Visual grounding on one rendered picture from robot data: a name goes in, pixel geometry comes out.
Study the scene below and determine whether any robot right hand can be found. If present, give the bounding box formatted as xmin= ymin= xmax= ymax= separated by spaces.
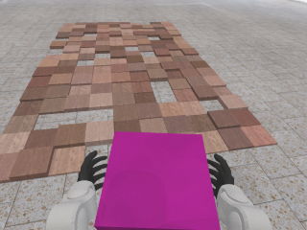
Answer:
xmin=207 ymin=153 xmax=234 ymax=199

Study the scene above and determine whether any robot left forearm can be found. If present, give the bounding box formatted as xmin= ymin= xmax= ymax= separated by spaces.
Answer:
xmin=44 ymin=180 xmax=98 ymax=230

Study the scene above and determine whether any robot right forearm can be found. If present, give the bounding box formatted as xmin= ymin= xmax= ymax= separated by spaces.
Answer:
xmin=216 ymin=184 xmax=272 ymax=230

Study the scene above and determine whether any carton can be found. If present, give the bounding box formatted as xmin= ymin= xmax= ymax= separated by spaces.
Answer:
xmin=94 ymin=131 xmax=221 ymax=230

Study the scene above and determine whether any robot left hand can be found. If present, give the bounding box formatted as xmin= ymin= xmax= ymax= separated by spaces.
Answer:
xmin=77 ymin=150 xmax=107 ymax=192

